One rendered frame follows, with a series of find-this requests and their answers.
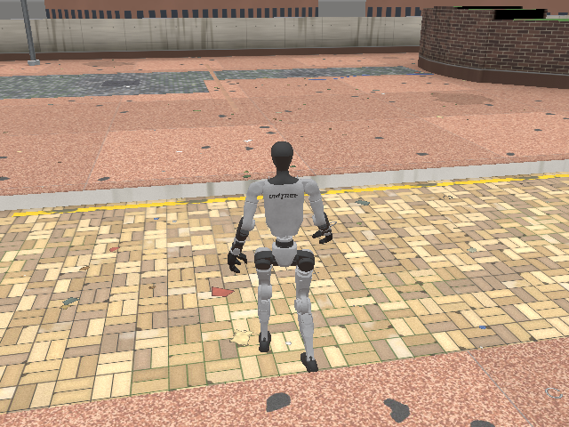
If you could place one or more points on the robot left hand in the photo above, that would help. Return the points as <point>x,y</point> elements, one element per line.
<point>232,260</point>

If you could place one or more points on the right robot thigh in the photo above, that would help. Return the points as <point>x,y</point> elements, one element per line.
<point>303,276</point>

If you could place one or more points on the robot left upper arm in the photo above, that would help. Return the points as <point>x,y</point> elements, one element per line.
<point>250,204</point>

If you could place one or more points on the robot right forearm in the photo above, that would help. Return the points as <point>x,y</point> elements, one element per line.
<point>326,228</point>

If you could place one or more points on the robot left forearm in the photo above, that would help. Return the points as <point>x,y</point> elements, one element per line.
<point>239,239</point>

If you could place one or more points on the robot right hand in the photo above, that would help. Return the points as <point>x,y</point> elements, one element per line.
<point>324,240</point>

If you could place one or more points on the humanoid robot torso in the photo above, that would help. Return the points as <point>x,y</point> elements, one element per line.
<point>284,215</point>

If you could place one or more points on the robot right upper arm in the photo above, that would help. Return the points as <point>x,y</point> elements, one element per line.
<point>315,200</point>

